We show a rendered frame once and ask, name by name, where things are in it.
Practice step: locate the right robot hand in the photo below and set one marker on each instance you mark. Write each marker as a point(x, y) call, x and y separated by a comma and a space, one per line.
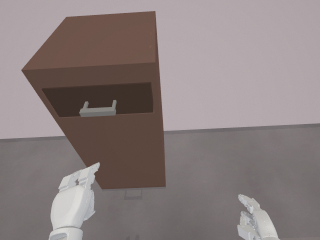
point(256, 226)

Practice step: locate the handle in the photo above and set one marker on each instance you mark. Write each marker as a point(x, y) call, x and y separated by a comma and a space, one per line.
point(100, 111)

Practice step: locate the cabinet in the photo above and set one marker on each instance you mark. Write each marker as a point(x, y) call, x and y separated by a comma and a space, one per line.
point(106, 49)

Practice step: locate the drawer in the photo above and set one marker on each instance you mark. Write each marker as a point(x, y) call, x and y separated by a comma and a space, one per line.
point(131, 98)

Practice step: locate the left robot hand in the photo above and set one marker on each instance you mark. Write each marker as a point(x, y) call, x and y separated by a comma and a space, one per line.
point(74, 203)

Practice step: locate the robot left forearm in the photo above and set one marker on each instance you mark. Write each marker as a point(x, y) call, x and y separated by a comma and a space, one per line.
point(66, 233)

